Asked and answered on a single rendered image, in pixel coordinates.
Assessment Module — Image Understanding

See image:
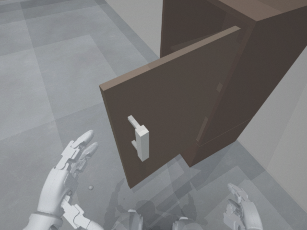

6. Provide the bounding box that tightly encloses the robot left forearm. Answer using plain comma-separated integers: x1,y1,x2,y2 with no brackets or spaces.
23,212,63,230

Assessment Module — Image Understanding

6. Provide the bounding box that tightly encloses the robot thigh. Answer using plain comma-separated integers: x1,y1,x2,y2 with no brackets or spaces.
111,212,143,230
172,219,203,230

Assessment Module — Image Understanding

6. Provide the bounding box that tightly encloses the robot left thigh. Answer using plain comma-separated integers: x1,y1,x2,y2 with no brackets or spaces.
111,212,143,230

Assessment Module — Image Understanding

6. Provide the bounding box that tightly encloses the robot right thigh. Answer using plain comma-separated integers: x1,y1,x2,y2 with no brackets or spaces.
172,219,203,230

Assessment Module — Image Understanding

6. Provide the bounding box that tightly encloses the left robot hand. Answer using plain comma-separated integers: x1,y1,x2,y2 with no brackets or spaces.
37,130,104,230

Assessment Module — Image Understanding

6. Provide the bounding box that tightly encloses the cupboard door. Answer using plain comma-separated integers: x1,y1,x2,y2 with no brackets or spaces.
99,26,241,189

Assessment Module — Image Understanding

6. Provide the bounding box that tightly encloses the right robot hand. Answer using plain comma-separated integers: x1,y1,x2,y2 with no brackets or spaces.
224,183,263,230

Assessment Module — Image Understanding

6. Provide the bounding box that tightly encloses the handle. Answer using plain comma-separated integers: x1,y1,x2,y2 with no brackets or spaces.
128,115,149,161

